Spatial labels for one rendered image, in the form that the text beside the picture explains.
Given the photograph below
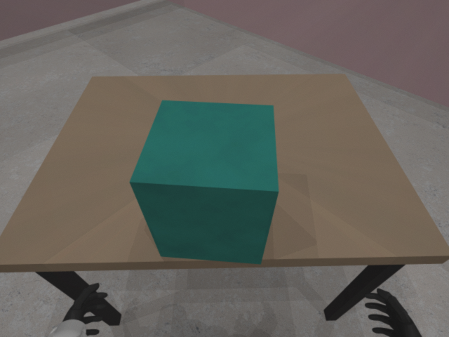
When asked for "left robot hand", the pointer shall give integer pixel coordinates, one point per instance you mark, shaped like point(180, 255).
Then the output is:
point(80, 307)

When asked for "left robot forearm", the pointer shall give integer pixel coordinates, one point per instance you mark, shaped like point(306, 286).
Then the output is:
point(69, 328)

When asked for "carton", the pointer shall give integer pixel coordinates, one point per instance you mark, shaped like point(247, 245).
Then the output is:
point(207, 180)

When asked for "table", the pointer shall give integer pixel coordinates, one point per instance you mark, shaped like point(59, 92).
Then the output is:
point(343, 197)

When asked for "right robot hand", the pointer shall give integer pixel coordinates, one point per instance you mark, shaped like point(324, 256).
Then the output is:
point(399, 320)

